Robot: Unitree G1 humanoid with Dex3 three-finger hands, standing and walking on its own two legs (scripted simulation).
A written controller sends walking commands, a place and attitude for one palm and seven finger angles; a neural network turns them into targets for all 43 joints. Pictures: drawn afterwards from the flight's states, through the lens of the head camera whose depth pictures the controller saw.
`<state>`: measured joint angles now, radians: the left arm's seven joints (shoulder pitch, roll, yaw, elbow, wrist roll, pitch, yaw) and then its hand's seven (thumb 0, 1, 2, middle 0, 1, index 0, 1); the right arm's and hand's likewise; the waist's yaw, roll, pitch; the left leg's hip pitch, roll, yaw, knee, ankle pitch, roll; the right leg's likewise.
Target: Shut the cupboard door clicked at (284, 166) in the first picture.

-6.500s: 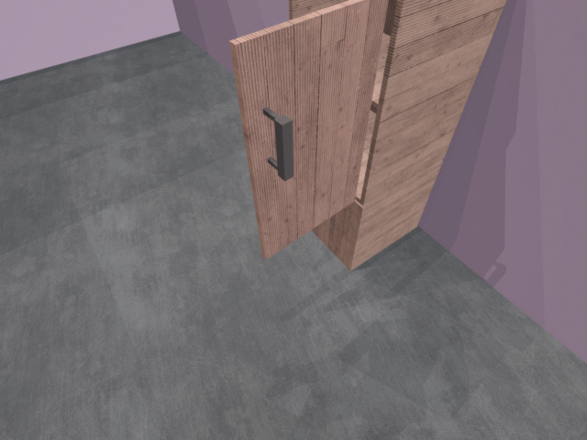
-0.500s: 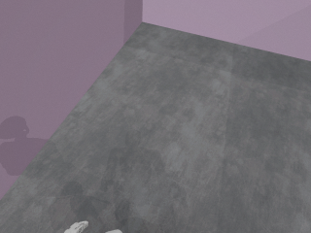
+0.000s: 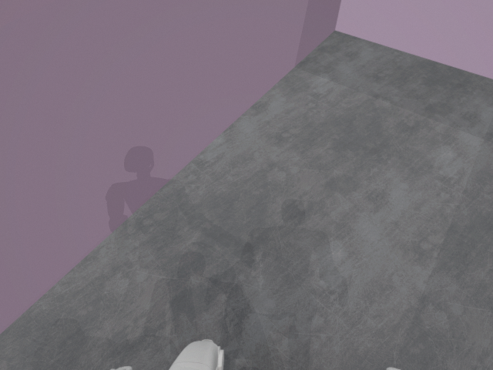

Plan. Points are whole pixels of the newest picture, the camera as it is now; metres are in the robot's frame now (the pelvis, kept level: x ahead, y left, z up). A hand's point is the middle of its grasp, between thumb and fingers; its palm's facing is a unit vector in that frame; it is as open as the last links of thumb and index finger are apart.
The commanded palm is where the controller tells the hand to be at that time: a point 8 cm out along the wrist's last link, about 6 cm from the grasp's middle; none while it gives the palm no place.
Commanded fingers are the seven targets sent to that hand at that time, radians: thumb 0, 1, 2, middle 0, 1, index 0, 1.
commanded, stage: walk to a spot facing it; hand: left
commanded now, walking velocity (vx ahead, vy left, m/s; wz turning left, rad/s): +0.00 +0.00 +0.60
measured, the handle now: out of the picture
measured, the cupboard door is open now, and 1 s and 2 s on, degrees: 94 94 94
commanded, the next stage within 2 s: none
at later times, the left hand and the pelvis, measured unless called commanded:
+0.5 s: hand out of the picture +0.07 +0.24 -0.16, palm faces +0.30 -0.92 -0.26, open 7.4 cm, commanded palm none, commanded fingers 0.00 0.90 0.90 -0.20 -0.30 -0.20 -0.30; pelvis +0.02 -0.01 +0.00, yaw +17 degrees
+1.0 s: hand out of the picture -0.05 +0.20 -0.20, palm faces +0.59 -0.78 -0.22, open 7.4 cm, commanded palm none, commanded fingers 0.00 0.90 0.90 -0.20 -0.30 -0.20 -0.30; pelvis +0.03 -0.01 -0.02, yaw +36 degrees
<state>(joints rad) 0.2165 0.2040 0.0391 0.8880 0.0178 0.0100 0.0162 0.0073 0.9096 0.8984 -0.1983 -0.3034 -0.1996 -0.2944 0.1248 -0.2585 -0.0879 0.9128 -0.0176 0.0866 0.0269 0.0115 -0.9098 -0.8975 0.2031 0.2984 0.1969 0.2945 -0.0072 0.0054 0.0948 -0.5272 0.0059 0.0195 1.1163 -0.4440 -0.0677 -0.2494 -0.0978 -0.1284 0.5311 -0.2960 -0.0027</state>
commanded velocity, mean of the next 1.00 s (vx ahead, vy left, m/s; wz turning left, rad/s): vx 0.00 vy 0.00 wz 0.60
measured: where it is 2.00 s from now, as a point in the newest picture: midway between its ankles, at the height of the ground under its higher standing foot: outside the picture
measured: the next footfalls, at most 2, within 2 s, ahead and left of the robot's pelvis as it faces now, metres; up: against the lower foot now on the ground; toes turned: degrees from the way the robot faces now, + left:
left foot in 0.20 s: +0.03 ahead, +0.13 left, +0.00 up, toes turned +14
right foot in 0.56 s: +0.10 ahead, -0.14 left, +0.00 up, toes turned +17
